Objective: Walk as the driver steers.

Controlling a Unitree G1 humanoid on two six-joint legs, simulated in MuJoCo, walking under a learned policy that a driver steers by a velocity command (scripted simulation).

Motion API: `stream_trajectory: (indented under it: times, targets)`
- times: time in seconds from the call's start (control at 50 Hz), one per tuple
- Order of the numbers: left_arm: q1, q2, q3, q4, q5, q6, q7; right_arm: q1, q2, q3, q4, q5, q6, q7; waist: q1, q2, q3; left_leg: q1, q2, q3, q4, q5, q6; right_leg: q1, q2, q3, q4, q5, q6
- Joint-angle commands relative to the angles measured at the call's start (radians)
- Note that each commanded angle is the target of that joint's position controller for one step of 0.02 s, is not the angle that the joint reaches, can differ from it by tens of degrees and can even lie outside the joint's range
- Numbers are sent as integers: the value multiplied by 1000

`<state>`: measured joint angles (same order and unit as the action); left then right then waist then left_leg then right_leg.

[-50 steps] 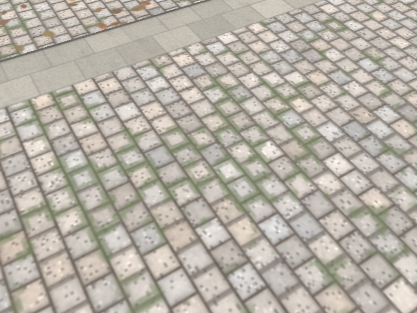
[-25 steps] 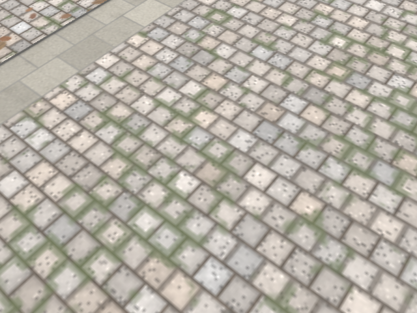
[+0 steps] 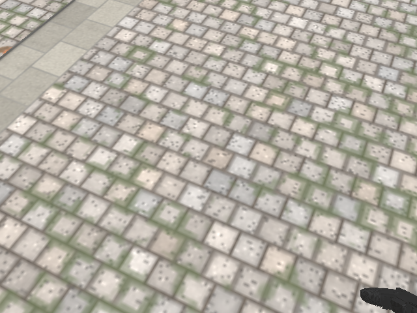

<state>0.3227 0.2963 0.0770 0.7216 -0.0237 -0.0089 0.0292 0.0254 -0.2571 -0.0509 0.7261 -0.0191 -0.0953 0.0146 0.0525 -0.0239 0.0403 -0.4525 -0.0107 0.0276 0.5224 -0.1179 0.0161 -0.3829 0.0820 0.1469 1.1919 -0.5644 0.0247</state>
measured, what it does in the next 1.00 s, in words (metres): steps on the spot, turning right: right foot, then left foot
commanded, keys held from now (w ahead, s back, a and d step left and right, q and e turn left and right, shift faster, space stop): e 0.80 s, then no key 0.04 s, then w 0.16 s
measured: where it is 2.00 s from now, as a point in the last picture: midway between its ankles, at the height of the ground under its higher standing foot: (337, 308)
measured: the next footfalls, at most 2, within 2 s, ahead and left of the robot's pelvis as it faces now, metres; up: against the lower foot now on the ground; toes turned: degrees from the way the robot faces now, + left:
right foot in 0.36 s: +0.10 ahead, -0.15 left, +0.00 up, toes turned -15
left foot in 0.82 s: +0.17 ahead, +0.06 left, +0.00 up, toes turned -34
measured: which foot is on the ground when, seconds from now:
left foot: down 0.00-0.36, up 0.38-0.80, down 0.82-1.00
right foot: up 0.00-0.34, down 0.36-0.82, up 0.84-1.00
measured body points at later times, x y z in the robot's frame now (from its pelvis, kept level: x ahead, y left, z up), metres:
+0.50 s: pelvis +0.06 -0.04 +0.01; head +0.09 -0.09 +0.46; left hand +0.30 +0.19 -0.05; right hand +0.13 -0.36 -0.11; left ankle +0.09 +0.11 -0.65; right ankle +0.06 -0.14 -0.73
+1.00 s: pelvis +0.09 -0.02 +0.02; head +0.11 -0.01 +0.47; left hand +0.38 +0.13 -0.07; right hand +0.03 -0.32 -0.08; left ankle +0.14 +0.08 -0.73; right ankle +0.01 -0.14 -0.65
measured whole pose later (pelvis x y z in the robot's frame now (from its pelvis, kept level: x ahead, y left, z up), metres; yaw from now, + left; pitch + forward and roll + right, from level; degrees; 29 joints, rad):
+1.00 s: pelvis +0.09 -0.02 +0.02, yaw -33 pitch +2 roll -1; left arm 0.22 0.34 0.09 0.61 -0.01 0.03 0.01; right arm 0.23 -0.27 -0.06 0.77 0.00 -0.02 -0.01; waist -0.03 -0.03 -0.01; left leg -0.21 0.00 -0.02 0.42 -0.25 0.02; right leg -0.52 0.07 0.11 1.05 -0.37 0.03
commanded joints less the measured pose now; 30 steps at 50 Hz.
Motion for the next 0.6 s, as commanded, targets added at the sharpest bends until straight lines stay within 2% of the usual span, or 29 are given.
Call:
stream_trajectory:
  times: [0.02, 0.06, 0.08, 0.12, 0.16, 0.26, 0.3, 0.32, 0.34, 0.36, 0.38, 0.4, 0.42, 0.44, 0.46, 0.48, 0.52, 0.6]
  targets:
    - [14, 145, 46, -90, 1, 28, 9, 67, -97, -22, -40, -1, 29, -14, -44, 112, -152, 347, 315, -269, -157, 365, 208, -271, -129, -31, 104, 53, 41]
    - [32, 78, 31, -100, -3, 47, 10, 43, -129, -34, -27, -11, 31, -16, -22, 161, -109, 214, 270, -161, -230, 339, 208, -179, -133, -87, 1, 98, 40]
    - [19, 62, 26, -112, -2, 49, 11, 40, -144, -39, -22, -10, 30, -18, -24, 169, -113, 217, 280, -136, -245, 375, 222, -176, -138, -99, -47, 118, 41]
    - [-14, 61, 23, -131, 7, 49, 9, 42, -167, -49, -15, -2, 34, -26, -32, 151, -154, 259, 317, -111, -252, 417, 243, -169, -157, -100, -130, 184, 39]
    - [-44, 66, 21, -143, 8, 50, -1, 26, -178, -52, -15, 6, 48, -33, -37, 142, -177, 268, 327, -68, -262, 352, 238, -128, -166, -110, -215, 259, 31]
    - [-130, 87, 27, -182, 9, 64, -29, 33, -211, -61, 0, 24, 76, -28, -63, 163, -128, 266, 336, 3, -262, 133, 197, -40, -151, -167, -410, 288, -7]
    - [-139, 92, 33, -194, 11, 67, -39, 44, -226, -66, 11, 37, 83, -25, -60, 163, -119, 305, 351, 8, -220, 114, 170, -8, -138, -187, -514, 277, -32]
    - [-121, 89, 36, -189, 12, 66, -43, 38, -228, -66, 15, 46, 87, -25, -43, 157, -120, 306, 342, 26, -177, 100, 144, 41, -122, -207, -606, 322, -50]
    - [-97, 100, 44, -179, 15, 64, -41, 57, -211, -63, 26, 51, 91, -24, -35, 140, -124, 284, 316, 53, -113, 64, 104, 116, -97, -213, -691, 381, -74]
    - [-52, 150, 62, -169, 18, 62, -30, 111, -173, -54, 48, 41, 94, -20, -29, 47, -132, 203, 259, 107, 19, -18, 34, 238, -126, -133, -781, 550, -116]
    - [-19, 276, 90, -185, 24, 58, -10, 114, -110, -33, 15, -8, 92, -12, -58, -256, -139, -73, 117, 205, 353, -399, -64, 402, -378, 220, -797, 933, -225]
    - [-25, 288, 82, -206, 48, 38, -15, 39, -130, -37, -24, -8, 87, -20, -14, -263, -171, -226, 26, 38, 580, -570, -94, 365, -479, 376, -820, 958, -393]
    - [-30, 245, 72, -199, 50, 17, -25, 0, -165, -48, -29, 14, 88, -24, 5, -155, -179, -249, 41, -43, 667, -513, -82, 355, -431, 304, -832, 914, -379]
    - [-73, 221, 64, -194, 38, 4, -24, 11, -169, -52, -24, 28, 90, -28, -26, -122, -156, -255, 56, -64, 664, -425, -67, 334, -376, 226, -825, 863, -321]
    - [-117, 192, 56, -200, 24, 3, -20, 26, -170, -55, -6, 19, 92, -37, -44, -77, -156, -251, 68, -79, 636, -358, -64, 320, -338, 189, -819, 807, -273]
    - [-153, 178, 47, -207, 15, 7, -15, 33, -178, -59, -5, 10, 96, -41, -61, -87, -151, -221, 65, -79, 625, -316, -69, 283, -320, 166, -821, 816, -259]
    - [-166, 169, 39, -218, 24, 12, -7, 57, -164, -58, -2, 13, 97, -38, -78, -102, -175, -158, 38, -74, 617, -258, -79, 248, -291, 150, -824, 834, -261]
    - [-146, 181, 45, -215, 20, 20, 5, 25, -129, -44, -18, 18, 97, -36, -55, -108, -167, -124, 13, -89, 409, -229, -96, 258, -271, 186, -817, 725, -261]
